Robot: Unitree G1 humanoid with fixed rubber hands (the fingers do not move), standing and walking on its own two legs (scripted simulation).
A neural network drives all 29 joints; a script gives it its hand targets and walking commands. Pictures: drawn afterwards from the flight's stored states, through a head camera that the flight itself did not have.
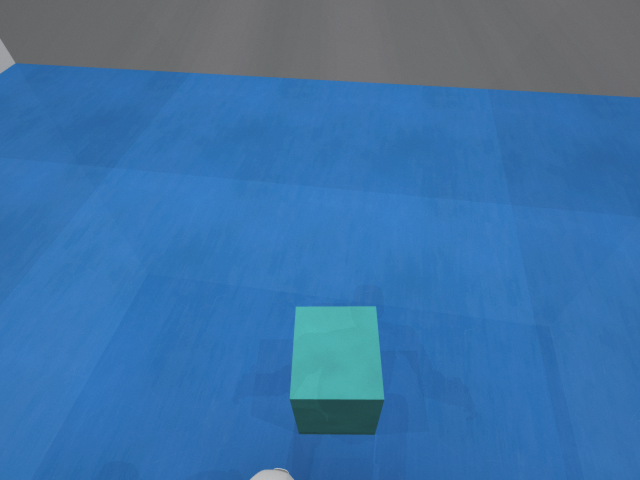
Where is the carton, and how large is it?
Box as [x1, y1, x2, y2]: [290, 306, 383, 434]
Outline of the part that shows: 296,307 290,401 299,433 374,434 383,402 375,306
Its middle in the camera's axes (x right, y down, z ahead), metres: +0.04 +0.36 +1.10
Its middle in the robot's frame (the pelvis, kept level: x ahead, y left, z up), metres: +0.51 +0.02 -0.60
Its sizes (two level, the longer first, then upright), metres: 0.251 0.221 0.297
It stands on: the floor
